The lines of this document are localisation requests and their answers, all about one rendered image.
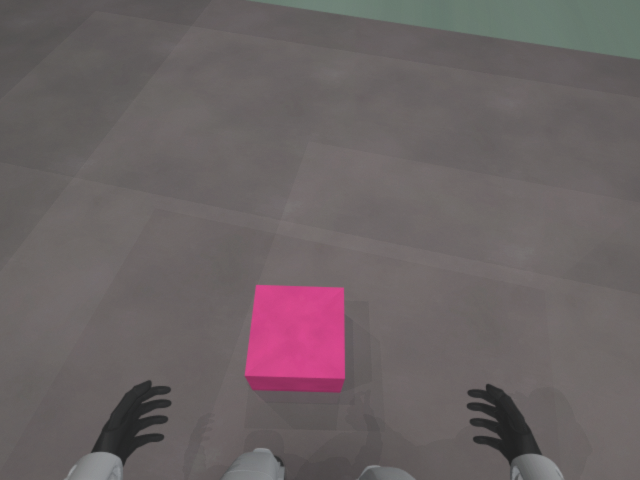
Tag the left robot thigh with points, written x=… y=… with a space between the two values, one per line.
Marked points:
x=254 y=466

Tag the left robot shin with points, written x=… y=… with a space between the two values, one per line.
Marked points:
x=262 y=450

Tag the left robot hand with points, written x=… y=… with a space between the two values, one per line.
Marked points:
x=117 y=436

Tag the left robot forearm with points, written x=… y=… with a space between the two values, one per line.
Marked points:
x=97 y=466

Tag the right robot hand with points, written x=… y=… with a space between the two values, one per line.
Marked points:
x=517 y=437

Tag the carton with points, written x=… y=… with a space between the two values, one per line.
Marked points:
x=297 y=339

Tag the right robot forearm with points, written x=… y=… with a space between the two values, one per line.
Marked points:
x=534 y=467

